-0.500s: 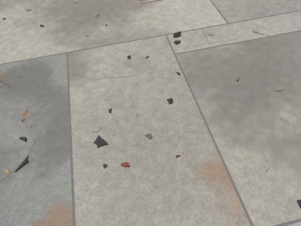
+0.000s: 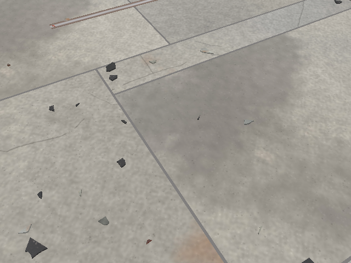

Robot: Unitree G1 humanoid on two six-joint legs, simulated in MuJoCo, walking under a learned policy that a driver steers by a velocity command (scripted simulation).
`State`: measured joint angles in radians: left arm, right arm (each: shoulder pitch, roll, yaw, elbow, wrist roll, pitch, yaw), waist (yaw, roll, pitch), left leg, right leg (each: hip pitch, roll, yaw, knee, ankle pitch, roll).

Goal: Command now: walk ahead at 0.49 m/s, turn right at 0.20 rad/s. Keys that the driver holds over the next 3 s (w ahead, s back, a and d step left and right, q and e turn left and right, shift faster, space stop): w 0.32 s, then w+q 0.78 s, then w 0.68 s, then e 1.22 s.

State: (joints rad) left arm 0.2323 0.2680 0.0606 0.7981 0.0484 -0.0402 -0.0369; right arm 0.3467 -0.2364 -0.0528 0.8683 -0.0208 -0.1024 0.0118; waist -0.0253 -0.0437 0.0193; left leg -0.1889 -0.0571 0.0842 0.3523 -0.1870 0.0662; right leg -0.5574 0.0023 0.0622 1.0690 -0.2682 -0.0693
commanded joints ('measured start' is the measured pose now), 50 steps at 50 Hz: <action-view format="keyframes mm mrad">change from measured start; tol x32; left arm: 1 -15 7 -12 -62 3 -3 -13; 50 56 37 -7 4 4 -3 28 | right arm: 1 12 -79 -8 -31 6 -23 6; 50 -48 -146 -46 -28 24 37 -7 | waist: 1 36 101 23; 15 135 -218 -313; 34 65 -11 98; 42 -68 324 -282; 50 57 36 -18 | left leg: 1 24 271 -225 -225 171 149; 13 122 229 -72 205 625 68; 16 -519 55 -87 907 -311 11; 31 -471 130 -38 433 226 -11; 40 -16 -45 71 180 -29 158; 42 503 395 -757 0 -121 381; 50 14 188 -349 -136 345 237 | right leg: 1 -93 -63 -17 -109 105 18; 13 425 34 -146 -612 109 -63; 15 933 -445 524 -729 -43 -252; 21 446 -242 97 -901 230 -106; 39 683 -260 -291 -519 1069 -45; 41 383 -213 -307 -1 629 -4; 42 -63 38 -237 388 -241 59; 50 -18 -111 -47 33 -16 102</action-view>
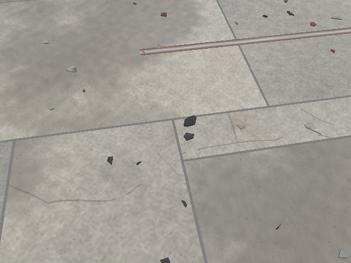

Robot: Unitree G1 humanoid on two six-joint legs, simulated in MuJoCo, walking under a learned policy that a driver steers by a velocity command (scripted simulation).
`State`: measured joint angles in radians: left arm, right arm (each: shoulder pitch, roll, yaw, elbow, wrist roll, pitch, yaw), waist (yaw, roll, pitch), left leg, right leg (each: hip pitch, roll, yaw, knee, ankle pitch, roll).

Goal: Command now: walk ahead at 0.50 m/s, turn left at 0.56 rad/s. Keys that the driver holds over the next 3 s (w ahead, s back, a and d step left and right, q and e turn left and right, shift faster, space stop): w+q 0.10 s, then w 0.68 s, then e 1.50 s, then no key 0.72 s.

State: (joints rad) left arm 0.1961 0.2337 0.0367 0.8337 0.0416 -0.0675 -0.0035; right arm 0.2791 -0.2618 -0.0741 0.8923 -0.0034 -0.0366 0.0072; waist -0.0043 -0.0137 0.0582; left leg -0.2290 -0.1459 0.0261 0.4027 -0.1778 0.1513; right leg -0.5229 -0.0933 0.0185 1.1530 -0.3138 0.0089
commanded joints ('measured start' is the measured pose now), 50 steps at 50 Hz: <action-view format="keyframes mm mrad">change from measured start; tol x32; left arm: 1 55 70 16 -47 10 29 -7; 13 -296 79 -5 -179 -11 9 -29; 19 272 302 68 -53 24 -18 15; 50 227 70 38 87 -20 53 13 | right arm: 1 37 -133 -27 -50 6 -31 -3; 50 -65 -40 35 -92 -6 -33 -32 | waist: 1 29 16 -44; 19 95 -203 -369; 40 55 -52 31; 46 -86 220 -468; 50 21 110 -102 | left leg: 1 43 265 -284 -197 320 144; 17 244 251 -247 167 775 -4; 20 -339 26 -142 874 -324 -62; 21 -382 91 -155 893 -236 -59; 40 -314 185 26 177 104 -101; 43 -3 120 34 18 176 -61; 45 571 577 -338 139 862 66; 50 103 458 -120 -84 684 45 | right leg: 1 -71 -15 -11 -93 69 33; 12 -141 47 -44 -523 314 0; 17 320 130 -64 -696 197 -99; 20 782 -323 751 -871 -23 -310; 33 403 -62 78 -1041 400 -207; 43 535 -51 56 -646 894 -128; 46 28 183 -8 72 -327 -60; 50 37 49 18 9 -117 -33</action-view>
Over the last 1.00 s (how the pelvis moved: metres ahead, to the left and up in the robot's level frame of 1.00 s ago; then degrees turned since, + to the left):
0.52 0.03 -0.01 19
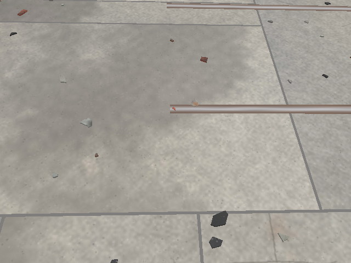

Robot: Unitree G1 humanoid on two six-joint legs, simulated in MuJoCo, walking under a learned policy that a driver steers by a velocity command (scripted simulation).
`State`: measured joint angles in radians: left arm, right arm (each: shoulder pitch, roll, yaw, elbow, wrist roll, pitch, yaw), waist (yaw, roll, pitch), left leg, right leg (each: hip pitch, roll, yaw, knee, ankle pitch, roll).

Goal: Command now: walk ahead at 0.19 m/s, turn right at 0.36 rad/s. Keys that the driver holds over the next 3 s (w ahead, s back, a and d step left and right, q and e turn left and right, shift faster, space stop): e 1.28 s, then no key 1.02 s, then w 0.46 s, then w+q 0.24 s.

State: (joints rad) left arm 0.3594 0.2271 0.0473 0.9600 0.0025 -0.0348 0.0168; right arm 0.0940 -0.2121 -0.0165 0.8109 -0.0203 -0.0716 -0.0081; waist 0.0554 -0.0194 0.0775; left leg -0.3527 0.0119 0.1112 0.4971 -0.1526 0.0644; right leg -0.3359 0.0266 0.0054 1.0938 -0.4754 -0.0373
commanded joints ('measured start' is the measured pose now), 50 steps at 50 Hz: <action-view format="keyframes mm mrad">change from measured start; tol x16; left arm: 1 81 60 28 -36 26 36 -14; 16 -176 74 28 -218 23 92 -50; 21 5 293 92 -204 16 52 -16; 25 -192 161 52 -244 1 72 -1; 50 -80 190 78 -213 22 99 -51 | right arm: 1 116 -94 -25 -10 8 1 -20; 44 210 -220 -68 -102 0 75 -53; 50 2 -161 -45 -178 -3 79 -39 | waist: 1 -24 121 -119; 17 -64 135 -108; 20 -63 -333 -118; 23 -35 -96 -78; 43 -105 -82 -134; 45 -52 279 -95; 50 -1 159 -64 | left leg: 1 174 285 -165 -195 649 128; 16 177 350 -13 -141 161 126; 19 94 263 78 130 -25 -7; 21 -244 13 -20 553 -523 -108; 25 -232 32 -116 578 -252 -97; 42 120 -78 -146 16 -202 -56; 45 278 367 -606 -337 -155 102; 50 181 205 -248 -221 203 116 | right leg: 1 -110 -61 14 78 74 23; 18 80 -37 -93 -585 195 -24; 20 273 -377 425 -782 662 -159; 26 205 -210 236 -767 715 -203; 42 89 -140 481 -716 492 -140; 45 -248 178 121 -334 -59 18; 50 -198 62 80 85 74 64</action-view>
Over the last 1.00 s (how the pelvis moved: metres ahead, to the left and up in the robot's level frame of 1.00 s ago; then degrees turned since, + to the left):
0.51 0.03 0.00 5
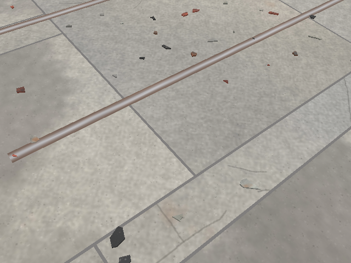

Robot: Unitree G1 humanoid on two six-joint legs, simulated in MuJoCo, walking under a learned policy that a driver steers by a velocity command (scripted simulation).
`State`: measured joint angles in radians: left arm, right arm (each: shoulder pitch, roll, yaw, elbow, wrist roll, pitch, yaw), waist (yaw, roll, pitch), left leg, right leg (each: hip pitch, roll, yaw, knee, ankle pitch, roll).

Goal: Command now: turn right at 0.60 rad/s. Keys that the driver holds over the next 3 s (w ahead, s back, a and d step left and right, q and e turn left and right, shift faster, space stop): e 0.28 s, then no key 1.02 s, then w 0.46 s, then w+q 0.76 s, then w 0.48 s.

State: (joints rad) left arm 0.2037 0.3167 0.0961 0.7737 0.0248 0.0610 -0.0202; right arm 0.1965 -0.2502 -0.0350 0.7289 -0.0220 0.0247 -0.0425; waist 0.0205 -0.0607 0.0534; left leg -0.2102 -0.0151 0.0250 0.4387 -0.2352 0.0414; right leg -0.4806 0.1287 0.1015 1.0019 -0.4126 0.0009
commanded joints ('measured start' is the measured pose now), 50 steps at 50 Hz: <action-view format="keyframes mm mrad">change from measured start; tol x16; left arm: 1 59 94 25 -30 -4 6 -19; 15 8 50 -16 -98 -11 -8 -19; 17 32 254 21 -125 -2 -36 0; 50 24 15 -76 222 -15 -61 48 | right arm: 1 -72 -126 -28 -91 -2 -17 -4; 50 48 -85 8 209 12 -30 14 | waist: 1 15 194 -45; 14 -26 240 -96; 17 -27 -249 -102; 39 27 151 -50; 50 -24 80 -14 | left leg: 1 73 227 -134 -150 332 143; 14 100 307 5 25 427 114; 16 -103 231 100 260 166 0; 17 -365 60 156 468 -396 -76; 19 -337 67 -27 629 -349 -64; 34 -67 24 -24 188 -167 -45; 38 223 137 -149 -133 183 -13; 50 71 122 -136 -127 129 10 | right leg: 1 -67 -46 -32 165 15 40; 13 165 -95 -176 -334 -28 5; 16 448 -184 19 -717 235 -52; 17 518 -503 414 -709 679 -170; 18 445 -524 359 -673 754 -288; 23 394 -302 94 -699 699 -199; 39 228 -154 67 -677 262 -81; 50 341 -173 57 -708 328 -61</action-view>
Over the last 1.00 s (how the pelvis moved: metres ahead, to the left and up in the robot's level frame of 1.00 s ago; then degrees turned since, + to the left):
0.05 0.01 0.01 -35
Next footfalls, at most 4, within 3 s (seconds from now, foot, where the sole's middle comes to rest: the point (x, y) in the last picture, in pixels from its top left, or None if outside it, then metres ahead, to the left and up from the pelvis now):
0.32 right None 0.00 -0.12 -0.78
0.76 left None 0.04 0.07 -0.78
2.08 left None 0.42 -0.10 -0.78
2.64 right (230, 196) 0.76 -0.24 -0.78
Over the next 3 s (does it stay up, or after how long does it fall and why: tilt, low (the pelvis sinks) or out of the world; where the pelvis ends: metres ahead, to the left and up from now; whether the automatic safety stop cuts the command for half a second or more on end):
stays up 0.76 -0.16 0.00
